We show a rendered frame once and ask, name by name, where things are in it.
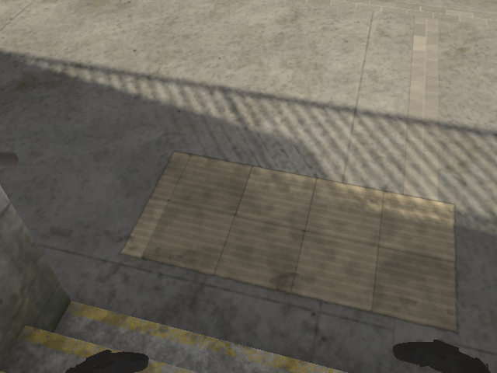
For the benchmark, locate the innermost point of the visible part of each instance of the robot right hand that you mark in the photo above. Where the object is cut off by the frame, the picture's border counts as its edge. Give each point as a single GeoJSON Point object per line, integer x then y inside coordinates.
{"type": "Point", "coordinates": [440, 356]}

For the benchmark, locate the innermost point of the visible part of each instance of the robot left hand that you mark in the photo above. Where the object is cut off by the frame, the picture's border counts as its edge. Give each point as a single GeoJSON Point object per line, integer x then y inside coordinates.
{"type": "Point", "coordinates": [107, 362]}

